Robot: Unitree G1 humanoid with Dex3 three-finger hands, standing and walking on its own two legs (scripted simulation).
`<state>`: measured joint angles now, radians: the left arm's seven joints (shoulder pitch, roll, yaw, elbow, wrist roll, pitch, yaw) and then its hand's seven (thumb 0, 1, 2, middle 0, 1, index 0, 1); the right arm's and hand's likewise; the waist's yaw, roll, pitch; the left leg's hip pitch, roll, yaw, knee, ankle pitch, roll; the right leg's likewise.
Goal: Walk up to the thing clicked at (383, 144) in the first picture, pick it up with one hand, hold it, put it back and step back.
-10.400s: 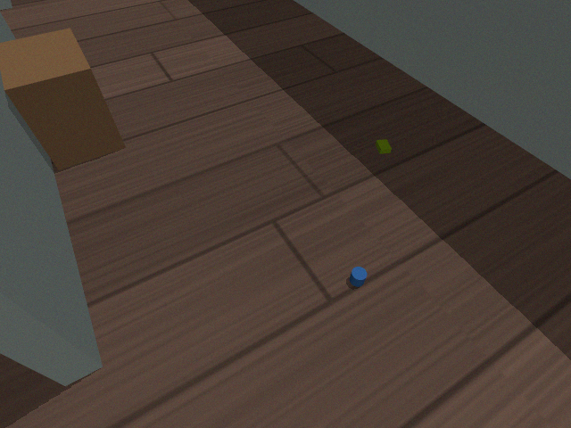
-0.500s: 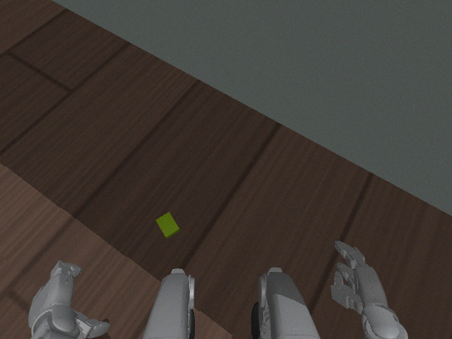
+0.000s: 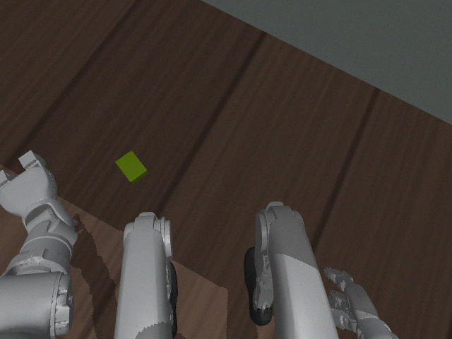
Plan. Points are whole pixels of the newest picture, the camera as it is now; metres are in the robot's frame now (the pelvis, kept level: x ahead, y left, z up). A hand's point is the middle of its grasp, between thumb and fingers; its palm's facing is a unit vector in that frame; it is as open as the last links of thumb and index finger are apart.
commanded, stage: rise first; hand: left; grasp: from above
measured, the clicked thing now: (132, 167) +0.49 +0.23 -0.42
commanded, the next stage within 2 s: none
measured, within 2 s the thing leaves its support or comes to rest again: neither
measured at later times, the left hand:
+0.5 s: hand (83, 180) +0.42 +0.30 -0.24, palm faces -0.32 -0.28 -0.91, open 13.8 cm
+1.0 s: hand (94, 173) +0.44 +0.29 -0.28, palm faces -0.31 -0.29 -0.91, open 13.9 cm
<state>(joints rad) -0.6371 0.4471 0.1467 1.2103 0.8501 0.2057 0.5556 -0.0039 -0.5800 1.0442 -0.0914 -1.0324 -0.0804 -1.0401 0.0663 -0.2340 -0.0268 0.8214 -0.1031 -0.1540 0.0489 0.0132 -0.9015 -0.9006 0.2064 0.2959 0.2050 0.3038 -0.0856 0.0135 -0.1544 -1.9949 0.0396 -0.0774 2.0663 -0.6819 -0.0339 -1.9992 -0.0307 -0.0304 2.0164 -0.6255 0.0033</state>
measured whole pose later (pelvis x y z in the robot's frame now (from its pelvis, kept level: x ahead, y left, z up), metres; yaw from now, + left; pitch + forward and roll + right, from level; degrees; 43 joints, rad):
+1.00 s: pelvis +0.00 +0.01 -0.11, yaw -2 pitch +34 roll -6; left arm -1.03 0.62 0.31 1.64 0.93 0.16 0.61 0.00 -0.52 0.97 -0.11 -1.08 -0.13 -1.05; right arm 0.15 -0.30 0.03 0.88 -0.18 -0.29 0.27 0.01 -0.91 -0.90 0.20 0.30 0.20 0.30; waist -0.23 0.03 -0.02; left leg -2.31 0.02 -0.12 2.41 -0.71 -0.02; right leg -2.29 -0.03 -0.03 2.33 -0.64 0.03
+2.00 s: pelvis +0.00 +0.01 -0.12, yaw -5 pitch +33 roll -8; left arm -1.09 0.73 0.34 1.71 0.97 0.13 0.64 0.00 -0.58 1.02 -0.11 -1.05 -0.10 -1.05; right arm 0.18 -0.34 0.08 0.88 -0.20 -0.33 0.36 0.01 -0.91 -0.90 0.20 0.29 0.20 0.30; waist -0.30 0.01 0.05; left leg -2.34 0.02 -0.16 2.47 -0.72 -0.02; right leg -2.30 -0.02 -0.07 2.35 -0.63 0.04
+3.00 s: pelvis +0.00 +0.01 -0.12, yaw -5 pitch +33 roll -8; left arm -1.07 0.71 0.33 1.72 0.98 0.13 0.65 0.00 -0.59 1.06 -0.11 -1.03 -0.08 -1.05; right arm 0.18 -0.33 0.06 0.90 -0.21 -0.35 0.38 0.01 -0.91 -0.90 0.20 0.29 0.20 0.30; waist -0.29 0.01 0.02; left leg -2.34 0.01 -0.16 2.46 -0.72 -0.02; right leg -2.29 -0.02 -0.07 2.34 -0.63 0.04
